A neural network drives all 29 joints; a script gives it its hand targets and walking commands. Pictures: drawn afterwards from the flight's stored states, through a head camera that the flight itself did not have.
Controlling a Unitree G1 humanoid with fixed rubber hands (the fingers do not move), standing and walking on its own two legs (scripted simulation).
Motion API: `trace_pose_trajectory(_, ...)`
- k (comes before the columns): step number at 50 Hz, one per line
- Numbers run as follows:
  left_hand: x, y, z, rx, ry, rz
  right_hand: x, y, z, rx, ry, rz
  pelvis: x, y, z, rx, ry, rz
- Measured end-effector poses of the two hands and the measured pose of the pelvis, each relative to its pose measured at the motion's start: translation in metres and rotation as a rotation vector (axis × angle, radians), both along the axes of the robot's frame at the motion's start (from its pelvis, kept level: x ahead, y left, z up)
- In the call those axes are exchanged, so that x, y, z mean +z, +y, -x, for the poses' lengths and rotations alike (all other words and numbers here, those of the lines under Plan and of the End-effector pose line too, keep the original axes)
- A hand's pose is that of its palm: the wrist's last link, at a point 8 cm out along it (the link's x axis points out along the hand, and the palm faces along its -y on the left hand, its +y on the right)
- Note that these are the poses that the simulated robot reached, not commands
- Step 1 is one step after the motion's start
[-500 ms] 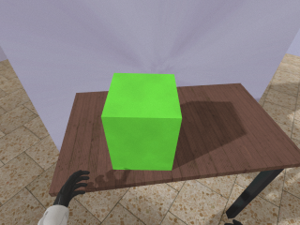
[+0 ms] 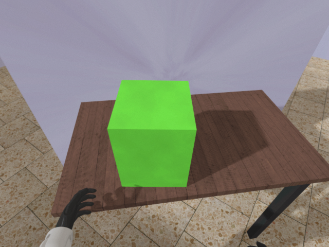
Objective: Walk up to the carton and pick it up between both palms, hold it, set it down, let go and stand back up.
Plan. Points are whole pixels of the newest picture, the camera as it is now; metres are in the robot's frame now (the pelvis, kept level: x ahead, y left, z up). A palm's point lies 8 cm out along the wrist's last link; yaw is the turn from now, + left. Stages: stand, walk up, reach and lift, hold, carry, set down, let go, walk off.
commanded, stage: stand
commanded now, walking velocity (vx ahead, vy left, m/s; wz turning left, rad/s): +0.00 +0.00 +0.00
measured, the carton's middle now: (154, 134) +0.45 +0.04 +0.04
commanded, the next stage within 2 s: none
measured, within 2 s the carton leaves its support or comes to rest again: neither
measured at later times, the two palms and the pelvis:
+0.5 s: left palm (68, 221) +0.21 +0.24 -0.01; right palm out of the picture +0.11 -0.26 -0.09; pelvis +0.00 +0.00 +0.00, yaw +0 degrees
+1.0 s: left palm (68, 221) +0.21 +0.24 -0.01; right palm out of the picture +0.11 -0.26 -0.10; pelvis +0.00 +0.00 +0.00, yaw +0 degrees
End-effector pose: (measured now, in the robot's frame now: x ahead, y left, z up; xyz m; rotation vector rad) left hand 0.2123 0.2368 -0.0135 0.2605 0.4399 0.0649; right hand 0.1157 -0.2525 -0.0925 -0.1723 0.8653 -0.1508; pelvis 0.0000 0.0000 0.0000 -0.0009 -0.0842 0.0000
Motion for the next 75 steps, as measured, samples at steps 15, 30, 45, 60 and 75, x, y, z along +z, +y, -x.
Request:
trace_pose_trajectory(15, 0.000, 0.000, 0.000, -0.002, 0.001, -0.003, 0.000, -0.004, 0.001, -0.001, 0.007, 0.010, 0.000, 0.000, 0.000, 0.000, 0.000, 0.000)
trace_pose_trajectory(30, 0.000, 0.000, 0.000, -0.006, 0.001, -0.006, -0.002, -0.007, 0.003, -0.005, 0.021, 0.015, 0.000, 0.000, 0.001, 0.000, -0.001, 0.000)
trace_pose_trajectory(45, 0.000, 0.000, 0.000, -0.011, -0.001, -0.010, -0.005, -0.009, 0.008, -0.012, 0.045, 0.017, 0.000, 0.000, 0.002, 0.000, -0.002, 0.000)
trace_pose_trajectory(60, 0.000, 0.000, 0.000, -0.013, -0.002, -0.013, -0.006, -0.011, 0.006, -0.014, 0.053, 0.020, 0.000, 0.000, 0.002, 0.000, -0.003, 0.000)
trace_pose_trajectory(75, 0.000, 0.001, 0.000, -0.015, -0.003, -0.014, -0.009, -0.012, 0.010, -0.019, 0.074, 0.020, 0.000, 0.000, 0.002, 0.000, -0.003, 0.000)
